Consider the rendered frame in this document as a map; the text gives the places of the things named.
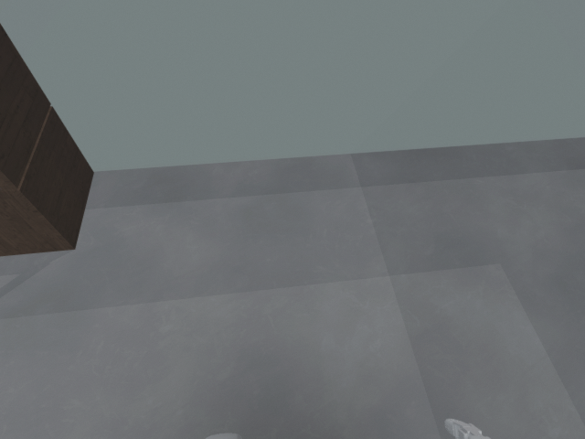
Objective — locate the right robot hand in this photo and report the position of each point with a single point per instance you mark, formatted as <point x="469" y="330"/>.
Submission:
<point x="463" y="430"/>

